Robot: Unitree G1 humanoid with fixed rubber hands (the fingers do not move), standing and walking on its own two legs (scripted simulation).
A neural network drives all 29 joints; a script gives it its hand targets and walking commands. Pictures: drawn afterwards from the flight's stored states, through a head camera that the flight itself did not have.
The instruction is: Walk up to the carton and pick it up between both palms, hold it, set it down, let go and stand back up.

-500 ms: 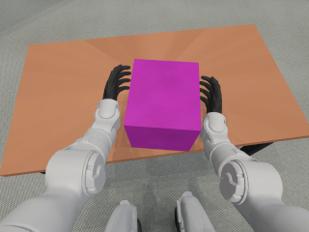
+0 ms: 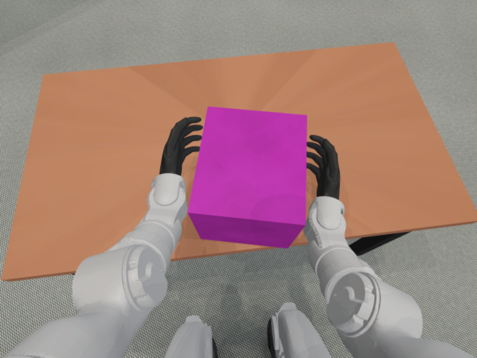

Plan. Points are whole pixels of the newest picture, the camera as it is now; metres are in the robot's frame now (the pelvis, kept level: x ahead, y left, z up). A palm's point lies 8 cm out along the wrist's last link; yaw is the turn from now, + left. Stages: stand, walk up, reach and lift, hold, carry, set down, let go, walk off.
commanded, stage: reach and lift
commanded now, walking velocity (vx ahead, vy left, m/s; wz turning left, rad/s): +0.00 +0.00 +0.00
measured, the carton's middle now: (250, 181) +0.42 -0.03 -0.06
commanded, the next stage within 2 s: none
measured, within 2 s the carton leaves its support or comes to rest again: leaves its support in 1.82 s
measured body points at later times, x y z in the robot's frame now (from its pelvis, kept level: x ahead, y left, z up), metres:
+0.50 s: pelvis +0.00 -0.01 +0.00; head +0.14 -0.01 +0.42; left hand +0.45 +0.10 -0.01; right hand +0.40 -0.17 -0.03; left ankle -0.01 +0.11 -0.66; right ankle +0.04 -0.13 -0.66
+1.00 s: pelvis -0.01 +0.00 -0.01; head +0.14 +0.00 +0.42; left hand +0.45 +0.10 -0.01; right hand +0.40 -0.17 -0.03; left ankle -0.01 +0.11 -0.66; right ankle +0.04 -0.13 -0.66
